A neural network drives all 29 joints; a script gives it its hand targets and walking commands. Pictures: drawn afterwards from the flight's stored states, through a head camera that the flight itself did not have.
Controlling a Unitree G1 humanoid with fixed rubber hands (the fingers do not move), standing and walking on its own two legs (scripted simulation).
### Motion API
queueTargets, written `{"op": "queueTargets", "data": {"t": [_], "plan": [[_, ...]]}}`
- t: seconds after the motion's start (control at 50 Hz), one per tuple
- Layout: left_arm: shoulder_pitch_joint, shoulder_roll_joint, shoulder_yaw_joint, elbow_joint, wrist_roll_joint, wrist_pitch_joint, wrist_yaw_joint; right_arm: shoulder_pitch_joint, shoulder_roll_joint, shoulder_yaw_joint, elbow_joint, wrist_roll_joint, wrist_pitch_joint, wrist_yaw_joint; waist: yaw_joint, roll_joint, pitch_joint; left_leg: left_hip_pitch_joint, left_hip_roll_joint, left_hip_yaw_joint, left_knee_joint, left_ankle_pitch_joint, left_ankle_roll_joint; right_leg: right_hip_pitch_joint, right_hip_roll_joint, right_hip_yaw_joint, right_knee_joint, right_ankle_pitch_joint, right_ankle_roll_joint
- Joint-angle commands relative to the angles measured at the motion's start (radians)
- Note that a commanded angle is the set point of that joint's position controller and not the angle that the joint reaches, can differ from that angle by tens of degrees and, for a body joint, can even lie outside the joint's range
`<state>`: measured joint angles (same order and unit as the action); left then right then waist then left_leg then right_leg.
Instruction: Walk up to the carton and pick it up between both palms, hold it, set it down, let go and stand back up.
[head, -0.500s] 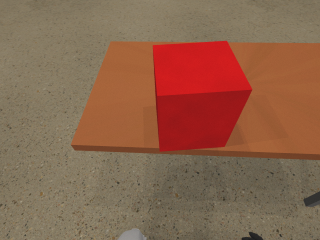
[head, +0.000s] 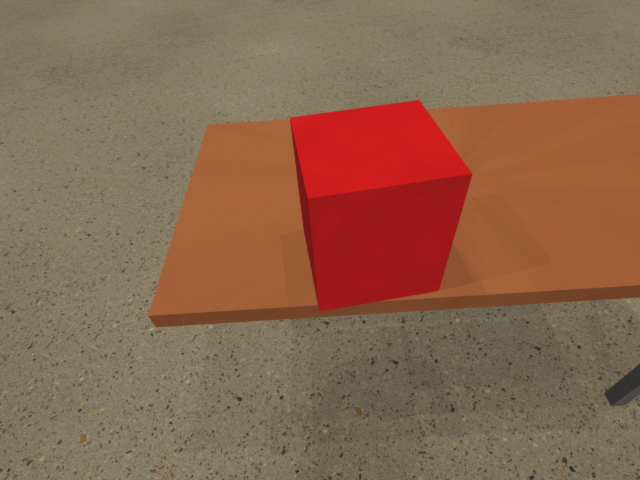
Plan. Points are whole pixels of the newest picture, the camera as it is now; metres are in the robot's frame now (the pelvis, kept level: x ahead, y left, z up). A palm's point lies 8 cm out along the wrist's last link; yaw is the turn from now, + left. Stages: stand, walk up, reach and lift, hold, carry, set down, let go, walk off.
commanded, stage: walk up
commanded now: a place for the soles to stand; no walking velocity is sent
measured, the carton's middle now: (367, 208) +0.52 -0.07 +0.04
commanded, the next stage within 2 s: none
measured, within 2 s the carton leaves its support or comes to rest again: neither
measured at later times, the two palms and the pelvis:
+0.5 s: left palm out of the picture +0.09 +0.28 -0.09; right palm out of the picture +0.07 -0.25 -0.09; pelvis +0.00 +0.02 +0.01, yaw +0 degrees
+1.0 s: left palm out of the picture +0.10 +0.28 -0.09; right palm out of the picture +0.12 -0.25 -0.09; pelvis +0.01 +0.01 +0.00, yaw +3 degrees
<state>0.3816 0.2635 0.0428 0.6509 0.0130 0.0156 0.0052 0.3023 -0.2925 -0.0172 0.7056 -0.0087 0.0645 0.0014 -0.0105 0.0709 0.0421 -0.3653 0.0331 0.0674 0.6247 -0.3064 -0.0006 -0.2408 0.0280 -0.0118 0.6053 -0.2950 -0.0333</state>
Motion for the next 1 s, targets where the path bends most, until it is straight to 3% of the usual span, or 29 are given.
{"op": "queueTargets", "data": {"t": [0.0, 0.04, 0.06, 0.08, 0.1, 0.12, 0.14, 0.16, 0.18, 0.2, 0.22, 0.26, 0.3, 0.36, 0.4, 0.48, 0.52, 0.6, 0.62, 0.64, 0.7, 0.74, 0.76, 0.82, 0.84, 0.9, 0.98], "plan": [[-0.146, 0.141, 0.022, -0.093, -0.002, -0.029, 0.009, 0.028, -0.108, -0.038, -0.067, -0.001, -0.034, 0.012, -0.035, -0.258, 0.131, 0.085, -0.001, -0.095, 0.061, -0.048, 0.008, -0.288, -0.200, 0.259, -0.351, -0.253, -0.101], [-0.071, 0.140, 0.022, -0.077, 0.001, -0.034, 0.009, 0.041, -0.088, -0.023, -0.060, -0.007, -0.053, 0.009, -0.008, -0.231, 0.062, 0.045, -0.002, -0.086, -0.021, -0.035, -0.001, -0.121, -0.196, 0.250, -0.292, -0.057, -0.091], [-0.052, 0.152, 0.022, -0.055, -0.005, -0.030, 0.006, 0.041, -0.079, -0.018, -0.063, -0.009, -0.063, 0.002, 0.002, -0.216, 0.026, 0.068, -0.017, -0.060, -0.070, -0.006, -0.010, -0.075, -0.179, 0.219, -0.263, -0.010, -0.086], [-0.045, 0.160, 0.021, -0.057, -0.001, -0.025, 0.002, 0.059, -0.064, -0.011, -0.068, -0.013, -0.071, -0.001, 0.001, -0.193, -0.003, 0.088, -0.024, -0.050, -0.170, 0.006, -0.010, -0.026, -0.175, 0.212, -0.235, -0.048, -0.080], [-0.043, 0.151, 0.016, -0.065, -0.001, -0.026, 0.002, 0.033, -0.061, -0.008, -0.072, -0.010, -0.078, -0.006, 0.013, -0.151, 0.003, 0.101, -0.021, -0.062, -0.207, 0.101, -0.003, 0.003, -0.172, 0.203, -0.193, 0.140, -0.070], [-0.020, 0.147, 0.010, -0.056, -0.008, -0.028, -0.001, 0.030, -0.065, -0.010, -0.080, -0.015, -0.088, -0.011, 0.022, -0.166, -0.055, 0.148, 0.005, -0.106, -0.207, 0.148, 0.006, 0.023, -0.160, 0.162, -0.161, 0.248, -0.051], [0.004, 0.132, 0.004, -0.058, -0.007, -0.035, -0.002, 0.046, -0.088, -0.015, -0.079, -0.018, -0.092, -0.013, 0.028, -0.144, -0.129, 0.181, 0.028, -0.139, -0.195, 0.195, 0.019, 0.070, -0.154, 0.152, -0.135, 0.319, -0.038], [0.025, 0.126, -0.002, -0.051, -0.006, -0.039, -0.004, 0.062, -0.100, -0.020, -0.078, -0.026, -0.095, -0.015, 0.037, -0.111, -0.185, 0.233, 0.045, -0.151, -0.193, 0.198, 0.031, 0.075, -0.141, 0.136, -0.109, 0.310, -0.032], [0.018, 0.122, -0.003, -0.048, -0.006, -0.037, -0.004, 0.057, -0.121, -0.027, -0.070, -0.018, -0.089, -0.015, 0.040, -0.087, -0.195, 0.215, 0.053, -0.173, -0.154, 0.183, 0.040, 0.074, -0.124, 0.133, -0.133, 0.220, -0.016], [-0.009, 0.131, 0.002, -0.053, 0.001, -0.029, -0.004, 0.077, -0.112, -0.031, -0.067, -0.013, -0.083, -0.010, 0.032, -0.089, -0.182, 0.168, 0.042, -0.162, -0.161, 0.036, 0.040, 0.076, -0.112, 0.126, -0.158, 0.034, -0.020], [-0.037, 0.140, 0.005, -0.054, 0.002, -0.023, -0.002, 0.074, -0.101, -0.029, -0.071, -0.010, -0.080, -0.006, 0.026, -0.067, -0.118, 0.118, 0.031, -0.151, -0.169, -0.025, 0.035, 0.050, -0.114, 0.131, -0.168, -0.048, -0.024], [-0.067, 0.159, 0.015, -0.061, 0.001, -0.016, -0.004, 0.101, -0.082, -0.022, -0.085, -0.012, -0.078, -0.004, 0.009, -0.078, -0.057, 0.100, 0.028, -0.146, -0.192, -0.081, 0.032, -0.031, -0.118, 0.136, -0.168, -0.137, -0.027], [-0.066, 0.141, 0.010, -0.065, 0.006, -0.015, -0.009, 0.101, -0.106, -0.028, -0.096, -0.013, -0.081, -0.005, 0.014, -0.027, 0.027, 0.046, 0.048, -0.194, -0.224, -0.138, 0.044, -0.081, -0.102, 0.113, -0.153, -0.136, -0.017], [-0.066, 0.115, 0.002, -0.062, 0.007, -0.027, -0.012, 0.088, -0.121, -0.030, -0.112, -0.005, -0.091, -0.002, 0.023, 0.007, 0.100, -0.002, 0.083, -0.242, -0.252, -0.024, 0.062, -0.066, -0.088, 0.095, -0.115, 0.028, -0.006], [-0.054, 0.128, 0.001, -0.056, 0.011, -0.034, -0.013, 0.087, -0.122, -0.032, -0.126, -0.008, -0.092, -0.002, 0.025, 0.019, 0.084, -0.004, 0.073, -0.235, -0.245, -0.007, 0.060, -0.037, -0.090, 0.090, -0.127, 0.043, -0.006], [-0.058, 0.130, 0.001, -0.051, 0.011, -0.039, -0.010, 0.111, -0.128, -0.038, -0.139, -0.009, -0.096, -0.006, 0.013, -0.045, 0.005, 0.078, 0.067, -0.225, -0.204, 0.137, 0.054, -0.009, -0.087, 0.074, -0.102, 0.153, 0.001], [-0.050, 0.135, -0.003, -0.047, 0.013, -0.037, -0.010, 0.102, -0.133, -0.042, -0.147, -0.008, -0.094, -0.008, 0.013, -0.015, -0.040, 0.103, 0.066, -0.222, -0.196, 0.126, 0.059, 0.008, -0.090, 0.065, -0.101, 0.147, -0.001], [-0.064, 0.144, 0.003, -0.052, 0.007, -0.034, -0.011, 0.096, -0.112, -0.037, -0.162, -0.013, -0.085, -0.010, 0.012, -0.093, -0.086, 0.115, 0.037, -0.182, -0.139, 0.102, 0.046, 0.018, -0.106, 0.082, -0.119, 0.106, -0.013], [-0.063, 0.140, -0.003, -0.054, 0.006, -0.032, -0.012, 0.089, -0.113, -0.036, -0.170, -0.013, -0.085, -0.010, 0.015, -0.074, -0.075, 0.126, 0.035, -0.180, -0.131, 0.123, 0.044, 0.002, -0.113, 0.095, -0.112, 0.140, -0.020], [-0.074, 0.146, -0.004, -0.053, 0.005, -0.031, -0.011, 0.097, -0.109, -0.036, -0.168, -0.012, -0.086, -0.011, 0.005, -0.101, -0.086, 0.138, 0.038, -0.187, -0.128, 0.158, 0.046, 0.001, -0.116, 0.081, -0.101, 0.166, -0.020], [-0.074, 0.137, -0.004, -0.061, 0.010, -0.029, -0.014, 0.096, -0.125, -0.037, -0.164, -0.014, -0.087, -0.013, 0.010, -0.057, -0.092, 0.109, 0.055, -0.215, -0.133, 0.184, 0.054, 0.038, -0.108, 0.062, -0.081, 0.182, -0.015], [-0.052, 0.149, -0.004, -0.051, 0.004, -0.029, -0.014, 0.067, -0.112, -0.032, -0.173, -0.016, -0.082, -0.013, 0.022, -0.051, -0.058, 0.093, 0.034, -0.182, -0.105, 0.191, 0.043, 0.035, -0.126, 0.090, -0.103, 0.212, -0.027], [-0.052, 0.163, -0.003, -0.044, -0.001, -0.030, -0.014, 0.068, -0.097, -0.025, -0.175, -0.017, -0.081, -0.013, 0.021, -0.102, -0.041, 0.100, 0.020, -0.165, -0.084, 0.205, 0.035, 0.020, -0.139, 0.097, -0.116, 0.239, -0.036], [-0.072, 0.179, 0.001, -0.046, -0.002, -0.022, -0.012, 0.107, -0.088, -0.024, -0.169, -0.014, -0.082, -0.013, 0.007, -0.132, -0.029, 0.104, 0.002, -0.152, -0.068, 0.178, 0.024, 0.005, -0.171, 0.105, -0.139, 0.220, -0.057], [-0.084, 0.174, 0.002, -0.052, -0.001, -0.018, -0.012, 0.111, -0.100, -0.028, -0.172, -0.012, -0.082, -0.014, 0.006, -0.130, -0.018, 0.116, 0.004, -0.167, -0.076, 0.168, 0.028, -0.027, -0.163, 0.094, -0.139, 0.174, -0.055], [-0.080, 0.156, -0.007, -0.050, -0.001, -0.016, -0.015, 0.094, -0.125, -0.036, -0.175, -0.009, -0.084, -0.014, 0.019, -0.039, -0.009, 0.088, 0.016, -0.196, -0.100, 0.201, 0.032, 0.003, -0.130, 0.065, -0.115, 0.174, -0.035], [-0.105, 0.158, -0.002, -0.052, 0.007, -0.014, -0.014, 0.090, -0.119, -0.035, -0.190, -0.009, -0.087, -0.015, 0.020, -0.072, -0.012, 0.054, 0.025, -0.235, -0.115, 0.189, 0.043, 0.044, -0.120, 0.049, -0.098, 0.141, -0.023]]}}
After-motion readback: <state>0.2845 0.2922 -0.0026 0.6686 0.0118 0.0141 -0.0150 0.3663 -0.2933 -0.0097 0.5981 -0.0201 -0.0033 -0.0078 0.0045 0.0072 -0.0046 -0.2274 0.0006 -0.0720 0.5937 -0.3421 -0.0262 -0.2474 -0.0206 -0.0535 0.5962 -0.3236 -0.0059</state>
